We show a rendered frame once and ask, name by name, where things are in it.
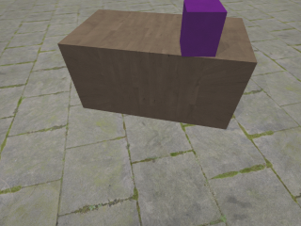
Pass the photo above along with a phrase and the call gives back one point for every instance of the pedestal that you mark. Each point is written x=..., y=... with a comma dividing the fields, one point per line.
x=130, y=62

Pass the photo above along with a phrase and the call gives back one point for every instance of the carton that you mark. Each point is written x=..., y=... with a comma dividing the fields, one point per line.
x=202, y=26

